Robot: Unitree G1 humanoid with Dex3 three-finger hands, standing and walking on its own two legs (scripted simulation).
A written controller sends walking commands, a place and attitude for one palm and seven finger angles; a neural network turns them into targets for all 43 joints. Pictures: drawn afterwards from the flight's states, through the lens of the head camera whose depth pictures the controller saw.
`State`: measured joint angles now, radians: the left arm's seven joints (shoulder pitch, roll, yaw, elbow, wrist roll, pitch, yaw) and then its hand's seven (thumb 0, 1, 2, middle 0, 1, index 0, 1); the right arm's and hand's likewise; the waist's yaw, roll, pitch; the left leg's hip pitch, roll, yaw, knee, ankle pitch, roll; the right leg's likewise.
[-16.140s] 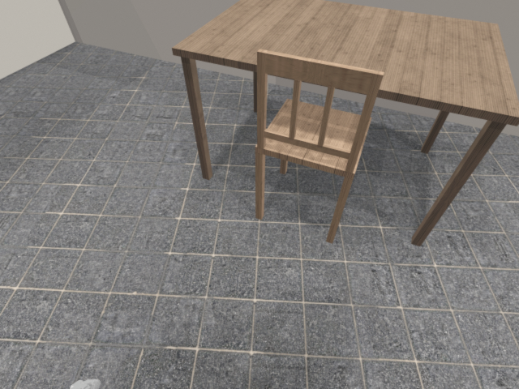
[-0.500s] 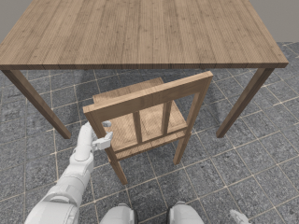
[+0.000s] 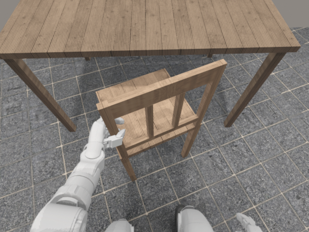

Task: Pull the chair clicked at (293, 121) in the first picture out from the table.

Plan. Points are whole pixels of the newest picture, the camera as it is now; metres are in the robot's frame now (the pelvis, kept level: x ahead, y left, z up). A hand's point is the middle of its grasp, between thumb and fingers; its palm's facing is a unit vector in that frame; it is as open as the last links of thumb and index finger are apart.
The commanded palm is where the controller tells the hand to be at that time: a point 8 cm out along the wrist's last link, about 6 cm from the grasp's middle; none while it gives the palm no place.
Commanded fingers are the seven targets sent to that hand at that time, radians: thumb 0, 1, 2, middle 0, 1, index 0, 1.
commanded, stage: step backward, pulling the chair out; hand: left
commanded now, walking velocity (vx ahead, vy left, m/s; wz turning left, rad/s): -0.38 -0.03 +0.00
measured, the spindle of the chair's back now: (149, 121) +0.44 +0.02 -0.10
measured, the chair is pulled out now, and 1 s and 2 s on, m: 0.15 0.35 0.55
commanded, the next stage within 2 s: stop walking, hand still on the chair in 1.34 s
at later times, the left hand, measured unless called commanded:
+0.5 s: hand (119, 169) +0.27 +0.10 -0.05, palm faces -0.15 -0.97 -0.22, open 5.7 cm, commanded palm +0.26 +0.15 -0.05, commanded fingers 0.00 0.90 0.90 -0.50 -1.45 -0.50 -1.45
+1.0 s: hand (115, 224) +0.15 +0.10 -0.05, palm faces -0.19 -0.95 -0.24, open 5.9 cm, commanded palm +0.14 +0.15 -0.04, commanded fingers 0.00 0.90 0.90 -0.50 -1.45 -0.50 -1.45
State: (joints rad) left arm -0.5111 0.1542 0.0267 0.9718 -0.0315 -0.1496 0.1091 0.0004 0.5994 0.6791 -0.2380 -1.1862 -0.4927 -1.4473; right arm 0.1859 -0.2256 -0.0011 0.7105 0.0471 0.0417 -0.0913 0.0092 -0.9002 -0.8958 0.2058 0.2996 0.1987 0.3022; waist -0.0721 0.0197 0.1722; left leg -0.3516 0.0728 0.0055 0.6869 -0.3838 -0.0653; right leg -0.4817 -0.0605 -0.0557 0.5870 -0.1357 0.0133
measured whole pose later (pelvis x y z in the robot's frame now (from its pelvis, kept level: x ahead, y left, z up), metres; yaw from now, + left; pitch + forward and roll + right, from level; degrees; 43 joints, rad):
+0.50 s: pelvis -0.09 +0.02 +0.01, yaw -2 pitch +2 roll +1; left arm -0.49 0.15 -0.04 0.94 -0.01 -0.13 0.11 -0.02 0.62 0.71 -0.17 -1.17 -0.47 -1.43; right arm 0.18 -0.27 -0.01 0.69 0.04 0.05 -0.12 0.01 -0.90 -0.90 0.20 0.30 0.20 0.30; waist -0.08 -0.01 0.17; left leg -0.33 0.02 0.03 0.56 -0.23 -0.02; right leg -0.46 -0.06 -0.03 0.53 -0.13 0.02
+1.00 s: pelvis -0.21 +0.02 +0.01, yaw -2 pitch +2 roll +2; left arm -0.46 0.15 -0.08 0.90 0.01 -0.11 0.10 0.01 0.65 0.76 -0.13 -1.20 -0.40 -1.36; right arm 0.20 -0.26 -0.01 0.67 0.03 0.06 -0.11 0.01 -0.90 -0.90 0.20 0.30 0.20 0.30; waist -0.06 -0.01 0.17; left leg -0.26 0.01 0.03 0.50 -0.26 -0.02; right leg -0.47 -0.06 -0.03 0.56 -0.17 0.02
